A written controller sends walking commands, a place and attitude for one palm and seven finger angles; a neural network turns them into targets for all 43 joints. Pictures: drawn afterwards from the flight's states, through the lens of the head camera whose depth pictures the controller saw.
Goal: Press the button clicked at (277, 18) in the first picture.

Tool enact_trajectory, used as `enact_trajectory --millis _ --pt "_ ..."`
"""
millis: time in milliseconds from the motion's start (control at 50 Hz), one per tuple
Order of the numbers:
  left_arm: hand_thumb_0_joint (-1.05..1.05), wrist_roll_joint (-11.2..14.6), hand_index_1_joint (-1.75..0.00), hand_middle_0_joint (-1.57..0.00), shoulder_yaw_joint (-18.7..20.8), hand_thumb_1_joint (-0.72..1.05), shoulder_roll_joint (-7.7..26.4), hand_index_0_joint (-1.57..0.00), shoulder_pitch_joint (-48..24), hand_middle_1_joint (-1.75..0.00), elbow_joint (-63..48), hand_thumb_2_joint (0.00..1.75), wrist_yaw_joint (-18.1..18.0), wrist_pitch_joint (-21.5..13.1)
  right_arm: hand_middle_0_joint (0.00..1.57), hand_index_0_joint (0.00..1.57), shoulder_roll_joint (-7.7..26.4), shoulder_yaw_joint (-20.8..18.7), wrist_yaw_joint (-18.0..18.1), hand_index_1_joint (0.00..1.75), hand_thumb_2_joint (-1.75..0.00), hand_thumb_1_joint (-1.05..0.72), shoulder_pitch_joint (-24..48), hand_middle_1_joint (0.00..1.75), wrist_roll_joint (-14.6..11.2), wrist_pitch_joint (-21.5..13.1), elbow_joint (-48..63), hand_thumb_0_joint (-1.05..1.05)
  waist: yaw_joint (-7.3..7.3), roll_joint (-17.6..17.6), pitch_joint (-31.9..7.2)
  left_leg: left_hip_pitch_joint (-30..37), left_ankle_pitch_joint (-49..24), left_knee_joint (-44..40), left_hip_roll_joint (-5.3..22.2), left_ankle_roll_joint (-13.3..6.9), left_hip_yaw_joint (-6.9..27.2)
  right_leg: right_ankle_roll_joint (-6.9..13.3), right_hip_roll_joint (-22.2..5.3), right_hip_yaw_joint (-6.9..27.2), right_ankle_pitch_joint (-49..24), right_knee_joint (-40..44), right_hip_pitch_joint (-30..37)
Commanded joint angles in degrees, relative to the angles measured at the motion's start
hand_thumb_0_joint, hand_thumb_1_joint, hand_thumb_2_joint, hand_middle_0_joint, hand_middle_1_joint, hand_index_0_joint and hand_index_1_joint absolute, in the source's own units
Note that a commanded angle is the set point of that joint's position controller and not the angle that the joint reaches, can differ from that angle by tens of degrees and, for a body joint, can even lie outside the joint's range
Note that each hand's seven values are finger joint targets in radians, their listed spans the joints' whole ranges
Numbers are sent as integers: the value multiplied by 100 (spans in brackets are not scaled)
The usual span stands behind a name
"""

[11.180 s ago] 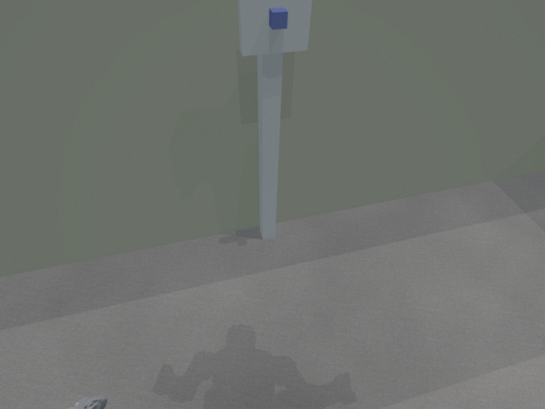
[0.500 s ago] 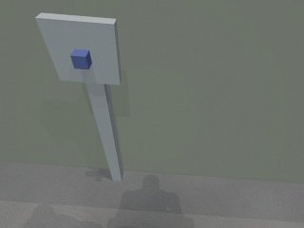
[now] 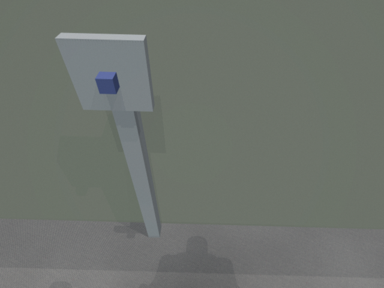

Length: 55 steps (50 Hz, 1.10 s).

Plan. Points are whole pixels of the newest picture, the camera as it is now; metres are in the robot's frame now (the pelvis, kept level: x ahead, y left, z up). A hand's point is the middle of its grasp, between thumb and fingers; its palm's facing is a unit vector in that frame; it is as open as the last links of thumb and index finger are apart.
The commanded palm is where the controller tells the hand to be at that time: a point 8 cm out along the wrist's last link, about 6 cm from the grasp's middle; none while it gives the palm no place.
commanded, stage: come to a stop and stand still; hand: left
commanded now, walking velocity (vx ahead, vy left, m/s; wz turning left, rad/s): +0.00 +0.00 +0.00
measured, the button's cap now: (108, 82) +0.49 +0.22 +0.20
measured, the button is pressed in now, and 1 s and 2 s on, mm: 0 0 0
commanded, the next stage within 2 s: look again from close up in 0.14 s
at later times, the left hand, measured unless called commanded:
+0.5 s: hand out of the picture +0.02 +0.16 -0.17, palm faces -0.01 -0.99 -0.16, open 7.4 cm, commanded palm none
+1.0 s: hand out of the picture +0.08 +0.17 -0.17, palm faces -0.02 -0.98 -0.21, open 7.4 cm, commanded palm none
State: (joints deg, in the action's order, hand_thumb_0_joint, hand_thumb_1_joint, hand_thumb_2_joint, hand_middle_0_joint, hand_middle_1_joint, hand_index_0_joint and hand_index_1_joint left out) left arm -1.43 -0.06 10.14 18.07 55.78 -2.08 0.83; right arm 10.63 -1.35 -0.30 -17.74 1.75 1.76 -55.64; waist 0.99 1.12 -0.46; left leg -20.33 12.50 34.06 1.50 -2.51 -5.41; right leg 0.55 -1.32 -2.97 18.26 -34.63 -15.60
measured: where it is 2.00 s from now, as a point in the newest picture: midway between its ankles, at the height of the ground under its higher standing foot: outside the picture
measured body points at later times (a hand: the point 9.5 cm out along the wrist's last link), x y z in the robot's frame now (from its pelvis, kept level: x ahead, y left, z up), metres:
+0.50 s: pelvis +0.03 +0.00 +0.01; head +0.04 +0.00 +0.46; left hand +0.02 +0.21 -0.15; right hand +0.03 -0.23 -0.15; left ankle +0.07 +0.09 -0.73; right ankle +0.01 -0.13 -0.73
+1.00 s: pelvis +0.05 -0.01 +0.01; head +0.08 -0.01 +0.46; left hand +0.08 +0.22 -0.15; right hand +0.08 -0.24 -0.14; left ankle +0.07 +0.09 -0.73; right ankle +0.02 -0.13 -0.73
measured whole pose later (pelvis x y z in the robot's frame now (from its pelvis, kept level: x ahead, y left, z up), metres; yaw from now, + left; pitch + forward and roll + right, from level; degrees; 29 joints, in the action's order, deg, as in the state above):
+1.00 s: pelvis +0.05 -0.01 +0.01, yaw -2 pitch +0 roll +1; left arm -0.9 -0.4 10.5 14.4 61.4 -2.1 -0.1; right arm 9.3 -0.2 1.1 -12.2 0.8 -0.3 -62.3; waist -0.3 -1.6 2.4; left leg -13.5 13.4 27.0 0.8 -1.3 -7.0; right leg 0.1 -0.8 0.2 18.5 -28.7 -10.1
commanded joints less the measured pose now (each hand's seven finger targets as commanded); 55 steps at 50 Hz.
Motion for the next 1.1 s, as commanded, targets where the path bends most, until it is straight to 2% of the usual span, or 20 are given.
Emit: enact_trajectory --millis 0,80,100,160,200,300,380,500,580,700,840,920,940,1000,1040,1080 --pt "0 5 -30 -20 118 90 553 -20 328 -30 -230 90 -4 -161 20 20 568 -72 44 30 -90 -90 121 30 -25 -196 338 0 -158 -30 485 -340 1875 -1554 540 -81 1057 229 -185 545 950 929 -202" --pt "0 27 -30 -20 99 90 576 -20 260 -30 -134 90 7 -162 20 20 553 -46 54 30 -90 -90 -67 30 -36 -206 119 0 -111 -27 574 -151 1804 -1563 499 -31 1003 232 -225 677 1126 1114 -405" --pt "0 23 -30 -20 100 90 584 -20 244 -30 -116 90 6 -168 20 20 546 -32 56 30 -90 -90 -105 30 -38 -210 69 0 -100 -106 546 -131 1705 -1563 508 -38 1020 231 -222 663 1003 1117 -330" --pt "0 41 -30 -20 78 90 535 -20 278 -30 -6 90 11 -192 20 20 523 -13 70 30 -90 -90 -165 30 -56 -262 -57 0 -103 -41 372 77 1488 -1606 549 -36 1000 225 -257 680 704 1112 -228" --pt "0 33 -30 -20 60 90 540 -20 276 -30 66 90 11 -198 20 20 516 -7 70 30 -90 -90 -154 30 -67 -260 -136 0 -98 -101 458 42 1447 -1586 535 -29 998 215 -264 688 651 1161 -214" --pt "0 41 -30 -20 28 90 488 -20 313 -30 273 90 9 -237 20 20 444 18 87 30 -90 -90 -164 30 -89 -301 -311 0 -76 -153 384 384 879 -1468 514 -11 867 206 -318 739 195 1230 -190" --pt "0 41 -30 -20 15 90 439 -20 352 -30 400 90 4 -250 20 20 409 25 104 30 -90 -90 -113 30 -102 -331 -414 0 -84 -21 381 563 581 -1437 535 -4 780 186 -343 717 -161 1217 -167" --pt "0 33 -30 -20 21 90 430 -20 334 -30 526 90 -9 -278 20 20 387 29 132 30 -90 -90 -12 30 -122 -370 -520 0 -81 -181 187 892 -354 -1180 529 1 617 156 -389 757 -812 1203 30" --pt "0 39 -30 -20 16 90 417 -20 295 -30 594 90 -7 -252 20 20 405 35 149 30 -90 -90 98 30 -116 -360 -560 0 -83 -24 338 943 -300 -1254 539 15 599 147 -378 748 -737 1219 -46" --pt "0 29 -30 -20 30 90 490 -20 255 -30 595 90 -8 -261 20 20 445 28 159 30 -90 -90 195 30 -121 -371 -576 0 -104 -189 197 1073 -740 -1117 543 12 539 142 -412 771 -1211 1208 169" --pt "0 40 -30 -20 47 90 533 -20 171 -30 563 90 -7 -249 20 20 474 40 167 30 -90 -90 258 30 -108 -362 -607 0 -118 -129 240 1113 -864 -1146 539 25 538 136 -423 741 -1279 1227 227" --pt "0 41 -30 -20 125 90 663 -20 109 -30 394 90 -58 -187 20 20 505 -18 191 30 -90 -90 285 30 -115 -308 -496 0 -148 -48 51 1242 -1986 -932 581 52 477 150 -530 777 -2219 869 288" --pt "0 46 -30 -20 150 90 697 -20 83 -30 345 90 -64 -163 20 20 546 -39 199 30 -90 -90 282 30 -111 -279 -453 0 -148 68 5 1274 -2129 -887 604 48 468 160 -535 771 -2208 769 250" --pt "0 33 -30 -20 219 90 756 -20 23 -30 183 90 -70 -107 20 20 650 -120 197 30 -90 -90 355 30 -94 -188 -278 0 -160 13 -81 1292 -2376 -710 676 11 468 160 -504 748 -2190 538 131" --pt "0 28 -30 -20 266 90 803 -20 -8 -30 81 90 -71 -72 20 20 693 -167 189 30 -90 -90 404 30 -81 -131 -164 0 -177 -65 -136 1156 -2229 -606 696 11 449 186 -546 798 -2166 443 115" --pt "0 24 -30 -20 306 90 871 -20 -27 -30 -18 90 -69 -37 20 20 703 -211 168 30 -90 -90 498 30 -62 -70 -30 0 -190 -215 -117 923 -1743 -435 615 61 406 267 -658 991 -2158 472 91"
